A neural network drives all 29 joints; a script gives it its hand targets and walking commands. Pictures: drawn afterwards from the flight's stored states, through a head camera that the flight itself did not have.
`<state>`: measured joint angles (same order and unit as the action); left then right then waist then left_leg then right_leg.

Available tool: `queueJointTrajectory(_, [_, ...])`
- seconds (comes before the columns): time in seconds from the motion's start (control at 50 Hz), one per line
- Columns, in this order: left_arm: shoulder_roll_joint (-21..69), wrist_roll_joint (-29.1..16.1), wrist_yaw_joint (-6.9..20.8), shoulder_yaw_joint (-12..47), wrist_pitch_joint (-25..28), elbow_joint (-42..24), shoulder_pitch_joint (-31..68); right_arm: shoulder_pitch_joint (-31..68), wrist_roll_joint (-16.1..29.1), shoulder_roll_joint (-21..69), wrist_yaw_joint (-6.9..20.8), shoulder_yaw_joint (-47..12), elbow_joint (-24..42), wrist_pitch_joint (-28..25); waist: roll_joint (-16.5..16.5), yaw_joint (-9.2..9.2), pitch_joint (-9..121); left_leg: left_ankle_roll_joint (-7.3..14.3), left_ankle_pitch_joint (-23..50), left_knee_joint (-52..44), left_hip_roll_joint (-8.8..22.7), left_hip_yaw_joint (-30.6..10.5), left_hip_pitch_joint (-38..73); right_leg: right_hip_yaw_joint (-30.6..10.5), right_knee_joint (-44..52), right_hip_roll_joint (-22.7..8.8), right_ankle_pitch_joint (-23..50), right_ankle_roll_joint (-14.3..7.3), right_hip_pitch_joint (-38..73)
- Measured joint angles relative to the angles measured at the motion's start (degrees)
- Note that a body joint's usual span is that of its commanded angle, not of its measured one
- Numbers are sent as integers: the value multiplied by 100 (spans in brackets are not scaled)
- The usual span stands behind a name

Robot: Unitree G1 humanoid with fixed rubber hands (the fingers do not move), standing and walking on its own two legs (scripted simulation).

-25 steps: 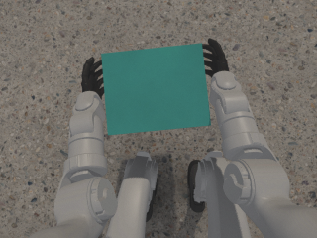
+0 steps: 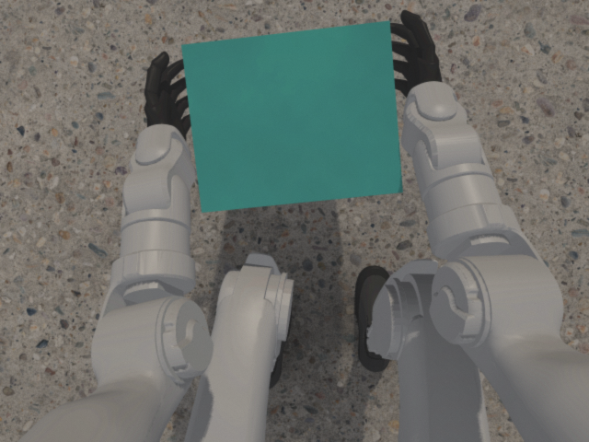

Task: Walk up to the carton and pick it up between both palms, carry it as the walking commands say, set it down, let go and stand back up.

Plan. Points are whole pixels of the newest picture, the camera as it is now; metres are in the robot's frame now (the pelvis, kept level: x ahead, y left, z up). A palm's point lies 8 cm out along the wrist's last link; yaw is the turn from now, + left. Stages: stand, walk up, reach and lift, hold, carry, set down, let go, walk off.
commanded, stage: set down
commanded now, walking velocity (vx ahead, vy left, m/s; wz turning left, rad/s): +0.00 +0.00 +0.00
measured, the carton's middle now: (295, 138) +0.48 +0.04 -0.19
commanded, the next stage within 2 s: none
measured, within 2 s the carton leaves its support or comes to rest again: rests again in 1.00 s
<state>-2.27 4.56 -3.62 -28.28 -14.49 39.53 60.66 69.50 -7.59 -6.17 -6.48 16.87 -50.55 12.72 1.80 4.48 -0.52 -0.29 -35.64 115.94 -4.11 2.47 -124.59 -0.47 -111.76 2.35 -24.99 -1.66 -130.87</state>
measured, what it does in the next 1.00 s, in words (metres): lowers itself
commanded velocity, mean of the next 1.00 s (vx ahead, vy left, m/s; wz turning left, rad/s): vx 0.00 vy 0.00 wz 0.00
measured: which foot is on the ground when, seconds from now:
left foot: down 0.00-1.00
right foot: down 0.00-1.00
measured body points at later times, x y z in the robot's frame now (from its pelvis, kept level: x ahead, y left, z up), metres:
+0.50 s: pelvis +0.00 +0.00 -0.05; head +0.34 +0.00 +0.24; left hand +0.50 +0.19 -0.19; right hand +0.56 -0.10 -0.19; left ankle +0.09 +0.11 -0.39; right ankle +0.13 -0.10 -0.39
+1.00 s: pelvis -0.01 +0.00 -0.06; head +0.34 +0.01 +0.23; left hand +0.50 +0.20 -0.22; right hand +0.56 -0.10 -0.21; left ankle +0.09 +0.11 -0.39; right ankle +0.13 -0.11 -0.39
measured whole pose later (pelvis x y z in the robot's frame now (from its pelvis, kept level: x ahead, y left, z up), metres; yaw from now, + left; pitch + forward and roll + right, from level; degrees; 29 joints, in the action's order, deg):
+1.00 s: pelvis -0.01 +0.00 -0.06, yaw +0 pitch +39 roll +2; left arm -6.6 -0.4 -6.5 -22.3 -11.4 47.0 68.2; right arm 80.4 1.2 -13.5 -7.1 9.5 -62.7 8.1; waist 1.6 4.1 -12.3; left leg 0.0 -36.5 127.6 -5.1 3.1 -130.1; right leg 0.0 -122.9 1.4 -25.5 -1.4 -136.3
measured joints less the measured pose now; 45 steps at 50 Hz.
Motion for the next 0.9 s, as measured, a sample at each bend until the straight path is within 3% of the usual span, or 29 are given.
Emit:
queueJointTrajectory(0.44, [-360, -524, -302, 484, 234, 273, 471, 840, 730, -522, -141, -694, -632, -240, -63, -29, -846, 34, -169, 924, -7, 66, -460, 27, -866, -14, -76, 34, -496])
queueJointTrajectory(0.9, [-398, -460, -289, 523, 283, 697, 732, 1043, 782, -688, -76, -684, -1110, -398, -65, -43, -1078, 50, -72, 1098, -85, 90, -545, 9, -1047, -79, -35, 57, -532])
